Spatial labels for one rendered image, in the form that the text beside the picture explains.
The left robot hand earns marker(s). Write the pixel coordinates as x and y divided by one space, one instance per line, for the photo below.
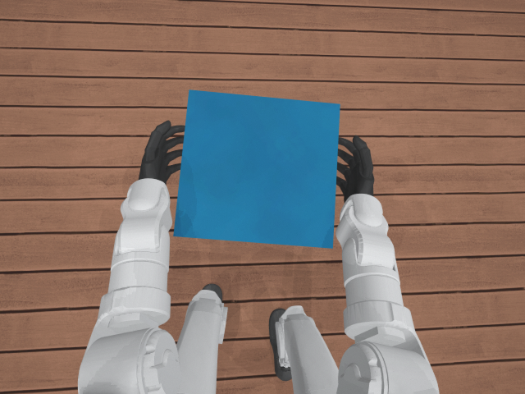
156 158

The robot left shin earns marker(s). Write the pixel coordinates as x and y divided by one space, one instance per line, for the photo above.
205 294

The right robot hand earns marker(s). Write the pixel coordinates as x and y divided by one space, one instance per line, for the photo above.
359 176

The carton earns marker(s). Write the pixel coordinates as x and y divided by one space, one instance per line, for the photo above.
258 169

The right robot forearm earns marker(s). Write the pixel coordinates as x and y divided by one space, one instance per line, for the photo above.
375 310

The left robot foot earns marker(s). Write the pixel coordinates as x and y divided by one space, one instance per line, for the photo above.
214 287

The right robot upper arm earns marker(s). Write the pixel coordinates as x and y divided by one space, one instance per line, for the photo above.
371 368

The left robot upper arm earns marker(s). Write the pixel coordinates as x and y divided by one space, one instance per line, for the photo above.
140 362

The left robot forearm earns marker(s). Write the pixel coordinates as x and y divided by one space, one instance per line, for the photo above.
137 295

